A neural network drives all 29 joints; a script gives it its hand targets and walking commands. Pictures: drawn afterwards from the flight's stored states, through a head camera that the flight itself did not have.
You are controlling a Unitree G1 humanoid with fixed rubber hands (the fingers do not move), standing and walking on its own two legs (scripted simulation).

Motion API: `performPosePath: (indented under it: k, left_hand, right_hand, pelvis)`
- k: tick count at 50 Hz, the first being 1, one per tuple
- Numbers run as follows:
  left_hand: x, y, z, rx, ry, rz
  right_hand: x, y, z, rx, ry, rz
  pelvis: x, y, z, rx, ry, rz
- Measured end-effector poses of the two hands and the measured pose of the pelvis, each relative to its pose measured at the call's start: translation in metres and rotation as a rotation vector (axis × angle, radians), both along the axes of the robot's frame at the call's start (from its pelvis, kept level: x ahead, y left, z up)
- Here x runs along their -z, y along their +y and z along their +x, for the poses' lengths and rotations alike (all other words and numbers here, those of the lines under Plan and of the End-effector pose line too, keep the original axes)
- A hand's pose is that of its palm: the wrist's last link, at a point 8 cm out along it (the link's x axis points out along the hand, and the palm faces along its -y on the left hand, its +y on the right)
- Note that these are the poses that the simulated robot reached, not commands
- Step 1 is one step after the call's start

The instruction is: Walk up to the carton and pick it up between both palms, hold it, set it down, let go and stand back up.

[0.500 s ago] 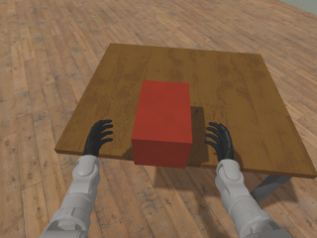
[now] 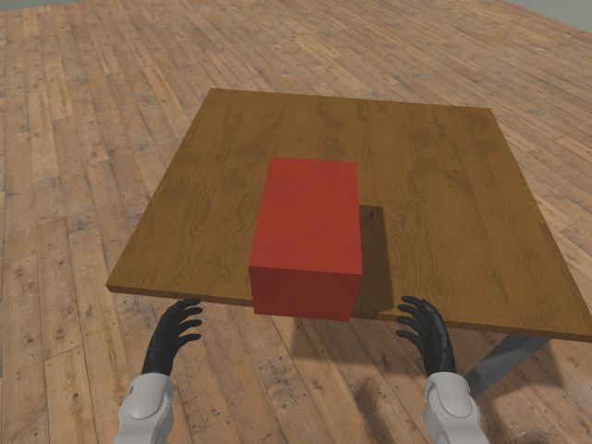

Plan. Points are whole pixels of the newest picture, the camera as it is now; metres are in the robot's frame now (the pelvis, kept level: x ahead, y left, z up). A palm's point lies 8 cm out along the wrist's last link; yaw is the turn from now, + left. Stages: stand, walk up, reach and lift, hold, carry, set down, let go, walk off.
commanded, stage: set down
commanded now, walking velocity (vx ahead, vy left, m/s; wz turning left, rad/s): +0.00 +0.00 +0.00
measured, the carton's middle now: (307, 234) +0.48 -0.01 -0.05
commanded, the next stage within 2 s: let go in 0.94 s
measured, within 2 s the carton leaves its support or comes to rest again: neither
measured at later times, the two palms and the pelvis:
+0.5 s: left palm (151, 391) +0.20 +0.22 -0.05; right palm (458, 388) +0.20 -0.20 -0.05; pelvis +0.02 +0.00 +0.01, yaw -1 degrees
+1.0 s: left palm (150, 413) +0.18 +0.22 -0.07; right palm (477, 413) +0.17 -0.23 -0.07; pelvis +0.02 -0.01 +0.00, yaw -1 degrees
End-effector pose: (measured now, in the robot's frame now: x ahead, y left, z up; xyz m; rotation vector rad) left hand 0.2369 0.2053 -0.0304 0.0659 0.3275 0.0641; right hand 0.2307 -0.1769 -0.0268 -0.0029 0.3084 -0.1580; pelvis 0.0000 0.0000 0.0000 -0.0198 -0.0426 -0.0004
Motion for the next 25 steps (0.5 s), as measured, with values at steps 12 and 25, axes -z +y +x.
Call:
performPosePath:
  k: [12,25]
  left_hand:
    - [0.009,0.005,-0.016,-0.013,0.118,0.023]
    - [0.017,0.011,-0.035,-0.015,0.26,0.051]
  right_hand:
    - [0.01,-0.016,-0.017,-0.023,0.103,-0.044]
    - [0.02,-0.028,-0.033,-0.041,0.199,-0.076]
  pelvis:
    - [-0.003,-0.002,0.009,0.009,-0.034,0.006]
    - [-0.005,-0.002,0.017,0.018,-0.048,0.007]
